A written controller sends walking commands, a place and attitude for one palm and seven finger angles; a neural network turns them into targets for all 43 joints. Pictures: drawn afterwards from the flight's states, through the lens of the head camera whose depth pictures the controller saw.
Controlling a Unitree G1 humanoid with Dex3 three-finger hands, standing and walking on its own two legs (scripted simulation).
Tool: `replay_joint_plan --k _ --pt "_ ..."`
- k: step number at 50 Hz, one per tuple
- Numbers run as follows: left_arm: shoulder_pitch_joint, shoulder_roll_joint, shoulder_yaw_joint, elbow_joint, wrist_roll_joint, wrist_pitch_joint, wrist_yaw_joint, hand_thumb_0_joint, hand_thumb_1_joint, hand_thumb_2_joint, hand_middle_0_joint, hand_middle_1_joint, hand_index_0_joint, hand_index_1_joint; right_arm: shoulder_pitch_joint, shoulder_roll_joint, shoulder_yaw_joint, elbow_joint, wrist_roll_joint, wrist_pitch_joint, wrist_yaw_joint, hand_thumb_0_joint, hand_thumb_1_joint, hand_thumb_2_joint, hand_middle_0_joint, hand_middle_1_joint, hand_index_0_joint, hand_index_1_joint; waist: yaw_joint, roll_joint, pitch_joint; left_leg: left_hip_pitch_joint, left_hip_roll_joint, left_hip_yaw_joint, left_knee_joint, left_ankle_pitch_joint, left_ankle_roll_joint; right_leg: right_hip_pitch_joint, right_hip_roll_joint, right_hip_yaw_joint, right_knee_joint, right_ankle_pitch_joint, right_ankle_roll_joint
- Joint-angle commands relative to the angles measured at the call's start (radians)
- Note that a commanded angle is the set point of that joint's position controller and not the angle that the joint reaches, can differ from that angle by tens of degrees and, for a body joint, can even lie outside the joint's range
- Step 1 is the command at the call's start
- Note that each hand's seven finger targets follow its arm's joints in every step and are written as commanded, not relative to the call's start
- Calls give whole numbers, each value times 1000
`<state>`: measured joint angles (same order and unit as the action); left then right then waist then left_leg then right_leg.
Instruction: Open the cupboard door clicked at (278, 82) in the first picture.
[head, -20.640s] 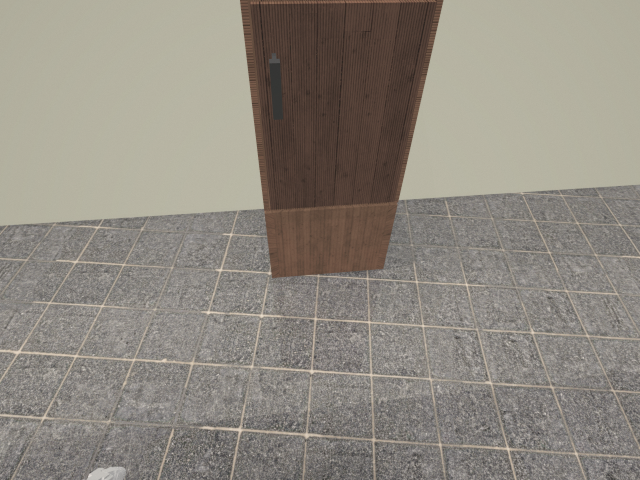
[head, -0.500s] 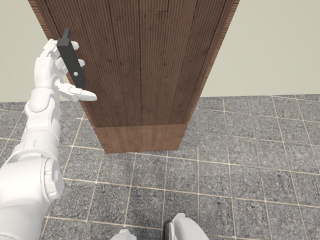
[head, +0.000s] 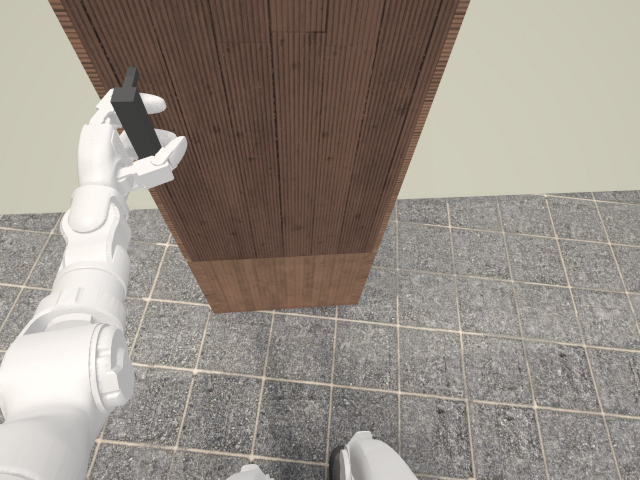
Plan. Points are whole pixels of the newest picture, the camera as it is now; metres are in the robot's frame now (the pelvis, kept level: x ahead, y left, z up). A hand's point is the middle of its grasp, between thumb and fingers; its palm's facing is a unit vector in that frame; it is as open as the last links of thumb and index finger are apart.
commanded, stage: close the thumb around the handle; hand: left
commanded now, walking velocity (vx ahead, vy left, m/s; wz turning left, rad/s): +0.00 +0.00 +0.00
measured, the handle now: (147, 127) +0.54 +0.19 +0.09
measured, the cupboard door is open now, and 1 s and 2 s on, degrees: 0 29 38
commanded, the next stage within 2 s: pull the door open along its arc in 0.20 s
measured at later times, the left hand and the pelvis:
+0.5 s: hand (160, 165) +0.48 +0.17 +0.09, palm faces +0.03 -1.00 -0.03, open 6.0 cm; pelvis +0.00 -0.01 +0.00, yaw +0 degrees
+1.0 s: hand (218, 278) +0.32 +0.09 +0.10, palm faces +0.37 -0.93 +0.07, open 6.3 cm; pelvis +0.01 -0.01 +0.01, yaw +2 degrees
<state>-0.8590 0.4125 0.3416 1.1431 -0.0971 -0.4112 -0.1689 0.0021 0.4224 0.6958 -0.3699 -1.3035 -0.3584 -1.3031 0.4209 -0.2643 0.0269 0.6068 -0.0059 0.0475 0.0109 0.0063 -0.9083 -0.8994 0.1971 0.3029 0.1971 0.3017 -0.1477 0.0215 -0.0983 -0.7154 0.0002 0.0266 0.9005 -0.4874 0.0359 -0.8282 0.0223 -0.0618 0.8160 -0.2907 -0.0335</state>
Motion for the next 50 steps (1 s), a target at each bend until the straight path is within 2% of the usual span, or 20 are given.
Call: replay_joint_plan --k 1,3,6,9,11,13,15,18,26,28,31,33,35,36,37,38,41,43,47,50 --pt "-461 239 21 -206 -7 -59 -1 0 900 900 -400 -1350 -400 -1350 135 -171 -55 -62 7 -17 -21 0 -900 -900 200 300 200 300 -8 47 -392 46 -11 -48 -131 325 -14 397 5 61 -52 278 7" --pt "-507 228 6 -223 -14 -69 -5 0 900 900 -400 -1350 -400 -1350 135 -169 -54 -59 7 -23 -25 0 -900 -900 200 300 200 300 -22 56 -394 54 -11 -51 -127 315 -13 388 4 62 -51 268 7" --pt "-511 247 24 -229 -15 -80 -8 0 900 900 -400 -1350 -400 -1350 140 -172 -59 -49 4 -29 -26 0 -900 -900 200 300 200 300 -14 76 -445 97 -8 -62 -120 351 -20 374 4 59 -44 274 7" --pt "-515 219 -1 -219 -11 -82 -2 0 900 900 -400 -1350 -400 -1350 139 -168 -56 -45 2 -33 -23 0 -900 -900 200 300 200 300 -19 97 -443 106 -8 -65 -115 369 -23 356 5 56 -39 278 7" --pt "-507 232 3 -197 -4 -79 1 0 900 900 -400 -1350 -400 -1350 140 -174 -55 -43 3 -32 -23 0 -900 -900 200 300 200 300 -22 57 -416 77 -7 -68 -119 338 -20 351 5 54 -41 255 8" --pt "-541 206 -20 -216 -6 -84 1 0 900 900 -400 -1350 -400 -1350 140 -173 -55 -45 1 -35 -23 0 -900 -900 200 300 200 300 -31 74 -420 92 -8 -70 -118 342 -19 346 5 54 -40 256 6" --pt "-543 247 7 -204 -1 -84 4 0 900 900 -400 -1350 -400 -1350 143 -180 -56 -38 1 -33 -25 0 -900 -900 200 300 200 300 -29 55 -433 81 -8 -73 -113 333 -18 346 4 55 -39 249 7" --pt "-448 239 16 -223 -4 -85 -4 0 900 900 -400 -1350 -400 -1350 135 -173 -57 -60 3 -31 -23 0 -900 -900 200 300 200 300 4 90 -463 96 -12 -61 -119 370 -19 388 4 57 -34 285 3" --pt "-150 177 10 -360 -58 -51 -35 0 900 900 -400 -1350 -400 -1350 85 -161 -63 -123 23 -20 -15 0 -900 -900 200 300 200 300 67 7 -450 57 -12 -22 -155 382 -11 521 4 63 -55 365 5" --pt "-54 154 2 -431 -70 -38 -35 0 900 900 -400 -1350 -400 -1350 62 -155 -63 -145 27 -22 -13 0 -900 -900 200 300 200 300 88 32 -433 61 -13 -19 -172 389 -12 541 2 60 -59 367 -1" --pt "129 88 -22 -568 -96 -11 -30 0 900 900 -400 -1350 -400 -1350 24 -143 -69 -174 35 -28 -7 0 -900 -900 200 300 200 300 114 -24 -420 61 -11 -4 -190 402 -9 591 -4 62 -71 402 4" --pt "228 46 -57 -704 -99 -2 -20 0 900 900 -400 -1350 -400 -1350 -5 -132 -69 -195 39 -38 -2 0 -900 -900 200 300 200 300 127 38 -417 102 -10 -5 -197 454 -12 597 -8 58 -69 423 0" --pt "365 -26 -96 -792 -112 18 -5 0 900 900 -400 -1350 -400 -1350 -35 -118 -67 -205 42 -49 2 0 -900 -900 200 300 200 300 135 -2 -382 116 -7 -3 -208 462 -16 602 -9 50 -78 429 3" --pt "347 -86 6 -892 -179 33 140 0 900 900 -400 -1350 -400 -1350 -97 -87 -67 -216 40 -65 7 0 -900 -900 200 300 200 300 198 -35 -350 95 -15 -6 -216 417 -30 576 -4 30 -104 374 4" --pt "402 -185 -98 -939 -151 47 215 0 900 900 -400 -1350 -400 -1350 -114 -86 -64 -214 31 -79 13 0 -900 -900 200 300 200 300 169 -22 -328 124 -15 -6 -225 395 -36 556 -6 24 -106 337 7" --pt "433 -222 -136 -987 -124 53 281 0 900 900 -400 -1350 -400 -1350 -125 -81 -63 -209 27 -89 18 0 -900 -900 200 300 200 300 161 -30 -293 137 -9 -18 -226 401 -39 531 -6 12 -105 316 3" --pt "602 -304 -207 -1135 -34 70 449 0 900 900 -400 -1350 -400 -1350 -157 -64 -66 -206 -3 -97 31 0 -900 -900 200 300 200 300 175 -22 -315 178 -6 -14 -217 452 -43 543 -17 11 -86 349 2" --pt "630 -347 -270 -1200 39 93 547 0 900 900 -400 -1350 -400 -1350 -177 -58 -66 -206 -19 -91 29 0 -900 -900 200 300 200 300 164 -65 -289 180 -3 -27 -219 428 -44 540 -24 10 -86 322 -1" --pt "712 -453 -394 -1297 148 181 702 0 900 900 -400 -1350 -400 -1350 -253 -28 -56 -226 -42 -58 16 0 -900 -900 200 300 200 300 167 -56 -262 184 -10 -27 -224 357 -37 547 -36 22 -105 264 -2" --pt "814 -512 -489 -1350 198 241 737 0 900 900 -400 -1350 -400 -1350 -284 -15 -52 -243 -45 -26 1 0 -900 -900 200 300 200 300 158 -94 -229 204 -11 -31 -230 330 -31 562 -39 26 -134 247 -5"
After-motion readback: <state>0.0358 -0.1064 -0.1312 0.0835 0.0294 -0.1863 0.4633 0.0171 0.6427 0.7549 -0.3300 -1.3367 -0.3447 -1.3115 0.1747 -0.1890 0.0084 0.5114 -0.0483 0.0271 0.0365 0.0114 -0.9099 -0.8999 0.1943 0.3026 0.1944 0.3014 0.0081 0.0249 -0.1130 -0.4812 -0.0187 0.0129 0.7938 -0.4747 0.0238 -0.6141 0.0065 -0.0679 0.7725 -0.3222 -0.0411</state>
